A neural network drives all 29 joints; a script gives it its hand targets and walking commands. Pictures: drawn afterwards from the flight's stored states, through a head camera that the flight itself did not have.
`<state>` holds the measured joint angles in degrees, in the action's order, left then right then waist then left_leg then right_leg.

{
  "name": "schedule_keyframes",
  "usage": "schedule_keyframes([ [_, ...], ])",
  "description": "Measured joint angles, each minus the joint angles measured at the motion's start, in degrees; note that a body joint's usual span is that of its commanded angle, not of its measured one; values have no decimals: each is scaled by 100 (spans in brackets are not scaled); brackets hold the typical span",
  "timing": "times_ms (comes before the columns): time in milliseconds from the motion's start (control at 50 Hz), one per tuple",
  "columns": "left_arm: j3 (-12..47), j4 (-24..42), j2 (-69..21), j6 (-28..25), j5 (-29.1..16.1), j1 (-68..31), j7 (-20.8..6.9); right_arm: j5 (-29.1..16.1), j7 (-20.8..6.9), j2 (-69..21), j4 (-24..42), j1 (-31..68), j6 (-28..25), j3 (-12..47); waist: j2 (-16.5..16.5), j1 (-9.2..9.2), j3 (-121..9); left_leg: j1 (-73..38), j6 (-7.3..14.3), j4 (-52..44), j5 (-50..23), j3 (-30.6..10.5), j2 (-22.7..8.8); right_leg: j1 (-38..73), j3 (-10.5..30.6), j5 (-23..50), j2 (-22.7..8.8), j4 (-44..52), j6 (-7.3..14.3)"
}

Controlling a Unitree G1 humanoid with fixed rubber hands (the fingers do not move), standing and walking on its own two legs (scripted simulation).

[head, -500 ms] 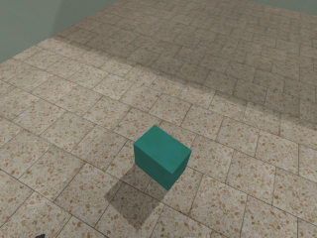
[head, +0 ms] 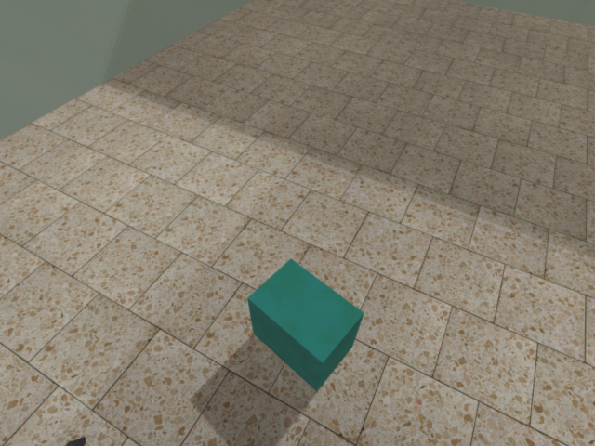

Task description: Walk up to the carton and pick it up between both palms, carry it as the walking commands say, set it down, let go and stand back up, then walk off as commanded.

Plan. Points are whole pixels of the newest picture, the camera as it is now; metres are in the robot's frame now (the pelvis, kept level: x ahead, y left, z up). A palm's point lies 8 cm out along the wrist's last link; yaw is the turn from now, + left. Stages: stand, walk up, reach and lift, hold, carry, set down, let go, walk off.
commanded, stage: walk up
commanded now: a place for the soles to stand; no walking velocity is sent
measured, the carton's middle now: (303, 324) +0.58 -0.02 -0.63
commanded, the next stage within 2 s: none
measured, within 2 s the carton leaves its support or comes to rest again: neither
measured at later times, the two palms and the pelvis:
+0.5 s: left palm (91, 438) +0.16 +0.29 -0.10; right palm out of the picture +0.13 -0.34 -0.11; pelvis +0.08 -0.03 -0.01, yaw +1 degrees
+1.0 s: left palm (90, 431) +0.17 +0.29 -0.09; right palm out of the picture +0.16 -0.34 -0.10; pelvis +0.08 -0.02 -0.01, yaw +2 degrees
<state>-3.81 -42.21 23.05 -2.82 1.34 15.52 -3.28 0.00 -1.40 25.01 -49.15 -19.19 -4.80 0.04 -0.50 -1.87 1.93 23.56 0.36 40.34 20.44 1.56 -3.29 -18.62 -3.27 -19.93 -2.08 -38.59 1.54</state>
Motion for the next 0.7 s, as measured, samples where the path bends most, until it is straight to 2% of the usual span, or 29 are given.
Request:
schedule_keyframes([
  [40,-1,-10,26,41,1,-6,0,0,9,7,8,20,-116,0,38,53,125,-66,-13,-58,-405,-3,30,-213,81,-261,1,-786,2],
  [100,1,-2,31,155,0,-6,6,0,25,-24,9,16,-124,-1,157,190,144,-92,-14,71,-262,-37,31,-633,203,-329,5,-1591,1],
  [160,1,1,44,156,0,-2,6,1,34,-24,9,16,-117,1,204,318,138,-113,-14,71,-150,-110,-67,-838,230,-429,-2,-1468,1],
  [220,0,6,47,135,-1,2,8,1,33,-25,7,16,-45,2,274,381,103,-120,-15,101,-56,-113,-118,-748,186,-390,-20,-681,1],
  [260,-2,1,40,70,-1,0,38,1,36,-25,1,18,52,2,313,355,141,-107,-14,381,115,-111,-127,-620,159,169,-14,-369,-17],
  [340,13,-3,-63,66,-1,1,92,1,98,-23,8,19,234,2,246,204,146,-55,-14,1150,705,-152,43,-411,183,6,-8,-461,-67],
  [420,15,-2,-64,67,0,-1,157,0,98,-21,12,44,215,2,121,147,132,-61,-14,883,596,-157,78,-323,149,-67,-9,-393,-73],
  [460,16,-3,-64,67,0,-2,157,0,109,-20,13,43,167,1,11,204,126,-153,-14,216,23,-171,75,-329,43,-128,-6,-433,-113],
  [480,14,-5,-58,69,-1,-2,161,0,113,-37,10,53,145,2,6,207,149,-164,-33,184,-172,-177,83,-334,30,-173,-20,-506,-135],
  [540,14,-5,-57,92,-1,-2,172,1,113,-71,9,63,102,2,32,196,121,-165,-55,234,34,-178,91,-335,56,-342,-18,-521,-138],
  [600,16,-6,-57,92,-1,-2,189,1,113,-71,9,148,107,1,72,195,120,-166,-55,235,84,-187,85,-294,50,-95,-12,-370,-140],
  [700,21,-6,-57,85,-1,-2,189,1,113,-71,9,349,122,1,43,197,63,-166,-55,234,50,-188,86,-284,45,-155,-14,-370,-140],
])
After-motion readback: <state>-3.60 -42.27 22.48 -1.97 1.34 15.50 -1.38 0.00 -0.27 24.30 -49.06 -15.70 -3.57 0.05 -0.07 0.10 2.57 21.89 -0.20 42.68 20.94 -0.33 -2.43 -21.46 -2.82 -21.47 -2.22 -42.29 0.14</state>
